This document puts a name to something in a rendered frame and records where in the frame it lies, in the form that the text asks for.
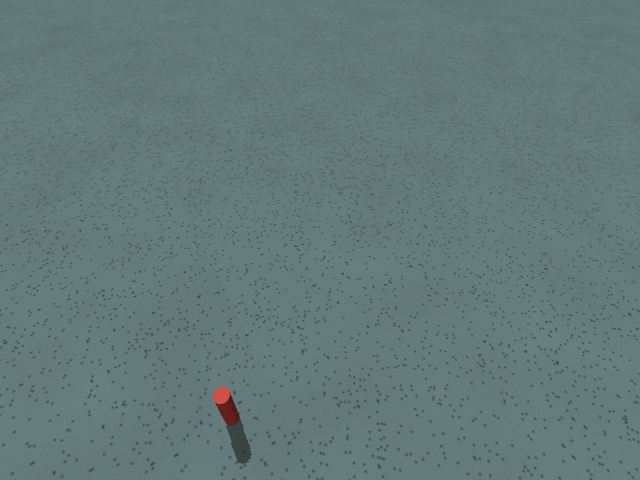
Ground can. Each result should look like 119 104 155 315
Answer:
213 387 239 426

